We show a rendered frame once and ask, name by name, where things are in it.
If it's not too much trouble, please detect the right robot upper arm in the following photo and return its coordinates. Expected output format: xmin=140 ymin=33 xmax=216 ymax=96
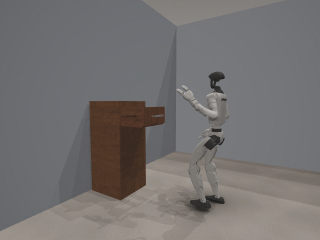
xmin=225 ymin=96 xmax=230 ymax=120

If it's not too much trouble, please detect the drawer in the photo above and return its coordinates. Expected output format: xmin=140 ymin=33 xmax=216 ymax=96
xmin=120 ymin=106 xmax=165 ymax=128

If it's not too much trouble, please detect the cabinet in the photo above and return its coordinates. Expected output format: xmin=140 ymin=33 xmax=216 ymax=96
xmin=89 ymin=101 xmax=146 ymax=201

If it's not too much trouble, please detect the robot left forearm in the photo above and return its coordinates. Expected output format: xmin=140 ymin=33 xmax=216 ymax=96
xmin=189 ymin=98 xmax=217 ymax=118

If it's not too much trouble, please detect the left robot thigh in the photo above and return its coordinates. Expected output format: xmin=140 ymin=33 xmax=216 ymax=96
xmin=189 ymin=136 xmax=218 ymax=173

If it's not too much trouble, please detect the left robot foot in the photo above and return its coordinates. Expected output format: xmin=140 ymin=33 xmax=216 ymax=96
xmin=190 ymin=199 xmax=211 ymax=209

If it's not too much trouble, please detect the right robot hand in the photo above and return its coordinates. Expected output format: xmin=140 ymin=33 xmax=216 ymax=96
xmin=198 ymin=129 xmax=211 ymax=138

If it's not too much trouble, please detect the left robot upper arm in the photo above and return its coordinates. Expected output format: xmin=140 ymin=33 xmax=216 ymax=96
xmin=206 ymin=92 xmax=218 ymax=121

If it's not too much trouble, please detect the left robot hand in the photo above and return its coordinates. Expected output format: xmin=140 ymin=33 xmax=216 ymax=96
xmin=177 ymin=85 xmax=194 ymax=102

